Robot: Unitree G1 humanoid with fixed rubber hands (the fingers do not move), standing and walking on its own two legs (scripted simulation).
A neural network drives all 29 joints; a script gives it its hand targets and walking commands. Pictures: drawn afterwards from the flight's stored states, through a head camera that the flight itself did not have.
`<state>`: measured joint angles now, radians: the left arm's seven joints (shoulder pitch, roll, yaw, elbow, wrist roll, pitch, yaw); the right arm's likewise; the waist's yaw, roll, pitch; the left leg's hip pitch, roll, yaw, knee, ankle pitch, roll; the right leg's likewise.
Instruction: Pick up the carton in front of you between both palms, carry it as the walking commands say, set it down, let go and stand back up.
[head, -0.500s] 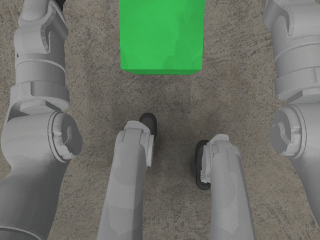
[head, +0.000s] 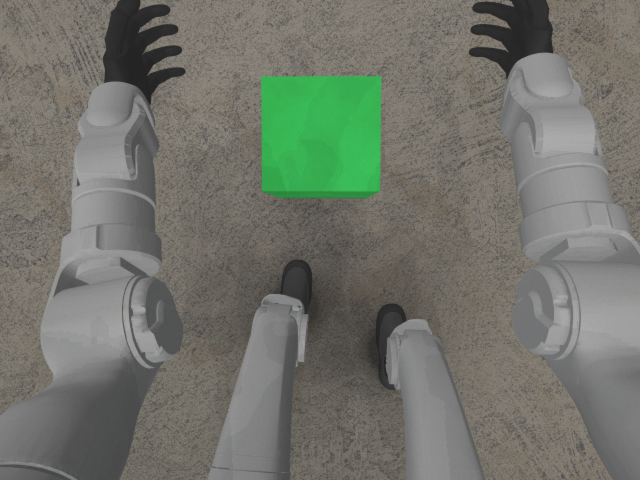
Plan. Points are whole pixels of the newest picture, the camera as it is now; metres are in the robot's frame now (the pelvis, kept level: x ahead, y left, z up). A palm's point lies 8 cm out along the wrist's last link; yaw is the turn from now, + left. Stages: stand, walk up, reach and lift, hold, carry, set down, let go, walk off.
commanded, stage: let go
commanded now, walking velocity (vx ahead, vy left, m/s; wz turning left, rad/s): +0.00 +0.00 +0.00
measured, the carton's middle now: (322, 147) +0.51 +0.09 -0.52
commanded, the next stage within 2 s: stand in 1.28 s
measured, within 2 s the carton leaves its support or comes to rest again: neither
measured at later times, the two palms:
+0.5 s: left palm (44, 269) +0.30 +0.28 +0.00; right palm (622, 240) +0.37 -0.16 +0.00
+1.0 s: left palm (59, 388) +0.24 +0.22 +0.06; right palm out of the picture +0.26 -0.25 +0.06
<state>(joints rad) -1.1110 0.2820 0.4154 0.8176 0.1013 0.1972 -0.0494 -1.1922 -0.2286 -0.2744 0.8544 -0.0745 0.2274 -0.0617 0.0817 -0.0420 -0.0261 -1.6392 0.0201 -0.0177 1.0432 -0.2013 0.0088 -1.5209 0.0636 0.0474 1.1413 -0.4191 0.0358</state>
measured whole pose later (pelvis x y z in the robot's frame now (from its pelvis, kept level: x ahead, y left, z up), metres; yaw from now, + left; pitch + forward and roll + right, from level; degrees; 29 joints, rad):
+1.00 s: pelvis +0.09 -0.02 +0.13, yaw +3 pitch -2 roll +2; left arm 0.23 0.23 0.05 0.41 0.01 0.10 -0.07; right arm 0.22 -0.21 -0.04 0.44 0.00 0.07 0.06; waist 0.00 -0.05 0.10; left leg -0.19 -0.01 -0.01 0.40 -0.17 -0.02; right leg -0.06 0.01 0.06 0.45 -0.34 -0.02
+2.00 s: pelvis +0.11 +0.01 +0.12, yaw +2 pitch -1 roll +0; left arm 0.22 0.37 0.03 0.76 0.03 0.01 0.03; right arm 0.14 -0.33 -0.03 0.86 -0.03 0.00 -0.02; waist -0.01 -0.04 0.01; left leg -0.24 -0.01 0.02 0.50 -0.26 0.01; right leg -0.07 0.00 0.09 0.44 -0.36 0.02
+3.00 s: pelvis +0.08 +0.01 +0.13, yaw +1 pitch -2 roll +0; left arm 0.18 0.40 0.00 0.97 0.02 -0.01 0.02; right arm 0.10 -0.38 -0.02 1.05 -0.01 -0.01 -0.01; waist -0.01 -0.03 0.04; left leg -0.19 -0.01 0.02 0.40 -0.17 0.02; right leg -0.03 0.00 0.09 0.35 -0.28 0.02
